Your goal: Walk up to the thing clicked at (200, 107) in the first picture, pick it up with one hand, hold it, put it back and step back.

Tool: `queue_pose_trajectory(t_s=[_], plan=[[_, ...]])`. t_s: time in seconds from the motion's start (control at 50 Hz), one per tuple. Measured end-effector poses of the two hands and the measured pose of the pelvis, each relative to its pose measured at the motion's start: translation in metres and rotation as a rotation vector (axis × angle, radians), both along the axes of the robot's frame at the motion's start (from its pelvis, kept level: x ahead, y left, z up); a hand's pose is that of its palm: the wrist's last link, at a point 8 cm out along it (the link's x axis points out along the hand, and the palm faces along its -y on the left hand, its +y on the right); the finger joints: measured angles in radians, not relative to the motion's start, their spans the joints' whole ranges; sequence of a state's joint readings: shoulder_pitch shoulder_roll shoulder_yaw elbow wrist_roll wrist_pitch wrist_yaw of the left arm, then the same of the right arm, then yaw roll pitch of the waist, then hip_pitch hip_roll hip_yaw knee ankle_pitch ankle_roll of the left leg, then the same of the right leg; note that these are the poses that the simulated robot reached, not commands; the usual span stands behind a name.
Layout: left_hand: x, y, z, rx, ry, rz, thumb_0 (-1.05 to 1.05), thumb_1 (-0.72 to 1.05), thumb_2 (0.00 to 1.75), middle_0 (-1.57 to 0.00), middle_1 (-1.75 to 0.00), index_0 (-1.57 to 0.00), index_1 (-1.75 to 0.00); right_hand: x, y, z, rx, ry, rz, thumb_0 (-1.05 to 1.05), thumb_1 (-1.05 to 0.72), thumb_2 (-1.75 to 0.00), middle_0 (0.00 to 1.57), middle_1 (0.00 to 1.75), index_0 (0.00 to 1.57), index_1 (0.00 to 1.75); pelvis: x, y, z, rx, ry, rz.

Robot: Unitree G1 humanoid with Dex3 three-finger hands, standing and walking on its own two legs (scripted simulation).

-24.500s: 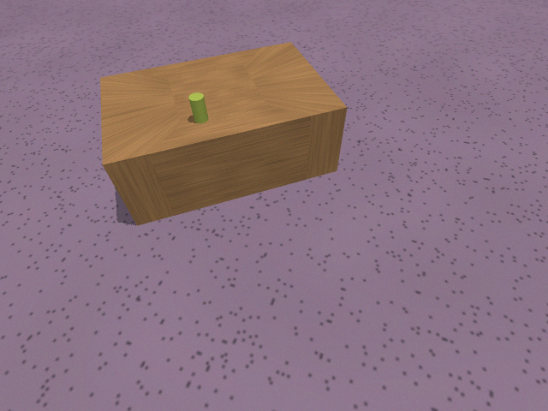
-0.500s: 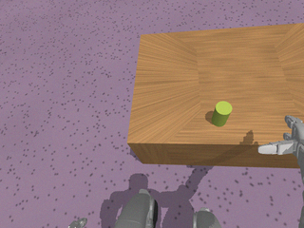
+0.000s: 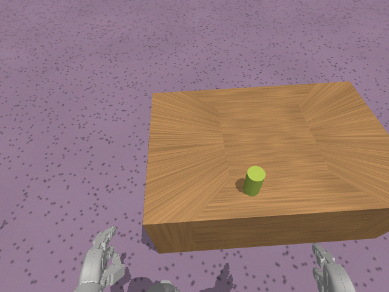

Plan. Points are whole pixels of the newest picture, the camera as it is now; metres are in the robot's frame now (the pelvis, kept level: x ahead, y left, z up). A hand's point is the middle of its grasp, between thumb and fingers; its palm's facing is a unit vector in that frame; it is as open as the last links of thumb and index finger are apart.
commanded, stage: home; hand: right
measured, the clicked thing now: (253, 181) +0.51 -0.16 -0.28
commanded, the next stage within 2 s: none
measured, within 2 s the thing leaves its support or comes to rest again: neither
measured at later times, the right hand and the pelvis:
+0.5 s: hand out of the picture +0.14 -0.19 -0.06, palm faces +0.04 +0.98 -0.21, open 17.6 cm; pelvis -0.02 -0.01 -0.01, yaw +0 degrees
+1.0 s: hand (316, 290) +0.15 -0.20 -0.06, palm faces +0.04 +0.98 -0.20, open 17.7 cm; pelvis -0.01 -0.02 -0.01, yaw +0 degrees
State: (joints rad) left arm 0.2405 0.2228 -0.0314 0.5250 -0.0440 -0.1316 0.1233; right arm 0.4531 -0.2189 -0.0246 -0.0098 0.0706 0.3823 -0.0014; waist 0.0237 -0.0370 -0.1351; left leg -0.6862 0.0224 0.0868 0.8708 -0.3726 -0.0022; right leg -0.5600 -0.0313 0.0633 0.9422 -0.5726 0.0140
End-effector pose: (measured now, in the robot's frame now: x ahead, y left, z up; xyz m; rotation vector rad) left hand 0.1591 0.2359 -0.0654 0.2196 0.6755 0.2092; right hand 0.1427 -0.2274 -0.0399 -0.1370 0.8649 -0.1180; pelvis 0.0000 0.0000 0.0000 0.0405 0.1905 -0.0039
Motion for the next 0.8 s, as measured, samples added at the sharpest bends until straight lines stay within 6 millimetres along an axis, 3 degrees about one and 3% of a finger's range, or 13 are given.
queue_pose_trajectory(t_s=[0.14, 0.28, 0.5, 0.62, 0.8], plan=[[0.02, -0.004, 0.01, 0.031, -0.099, -0.04, 0.01, 0.89, 0.89, -0.2, -0.29, -0.2, -0.29, -0.014, -0.001, 0.007, -0.037, -0.031, -0.015, -0.01, 0.54, -0.05, 0.07, 0.06, 0.06, 0.05, -0.005, 0.001, -0.004, -0.001, -0.015, -0.012], [0.0, -0.005, 0.008, 0.034, -0.095, -0.026, 0.01, 0.89, 0.9, -0.2, -0.29, -0.2, -0.29, -0.004, -0.005, 0.013, -0.048, -0.069, 0.007, -0.01, 0.55, -0.05, 0.06, 0.06, 0.06, 0.05, -0.012, -0.001, -0.004, 0.002, -0.024, -0.008], [-0.037, -0.005, -0.001, 0.044, -0.034, 0.011, 0.01, 0.89, 0.9, -0.2, -0.29, -0.2, -0.29, -0.017, -0.01, 0.007, -0.04, -0.027, 0.014, -0.01, 0.58, -0.03, 0.06, 0.05, 0.05, 0.04, -0.021, -0.007, -0.006, 0.006, -0.024, 0.003], [-0.04, -0.01, -0.002, 0.048, -0.046, 0.016, 0.01, 0.89, 0.9, -0.2, -0.29, -0.2, -0.29, -0.015, -0.013, 0.011, -0.039, -0.053, 0.02, -0.01, 0.59, -0.02, 0.05, 0.05, 0.05, 0.04, -0.022, -0.012, -0.008, 0.01, -0.019, 0.003], [-0.027, -0.018, 0.003, 0.046, -0.088, 0.007, 0.01, 0.89, 0.9, -0.2, -0.29, -0.2, -0.29, -0.012, -0.018, 0.009, -0.035, -0.043, 0.022, -0.01, 0.59, -0.01, 0.05, 0.05, 0.05, 0.04, -0.019, -0.016, -0.009, 0.013, -0.015, 0.003]])
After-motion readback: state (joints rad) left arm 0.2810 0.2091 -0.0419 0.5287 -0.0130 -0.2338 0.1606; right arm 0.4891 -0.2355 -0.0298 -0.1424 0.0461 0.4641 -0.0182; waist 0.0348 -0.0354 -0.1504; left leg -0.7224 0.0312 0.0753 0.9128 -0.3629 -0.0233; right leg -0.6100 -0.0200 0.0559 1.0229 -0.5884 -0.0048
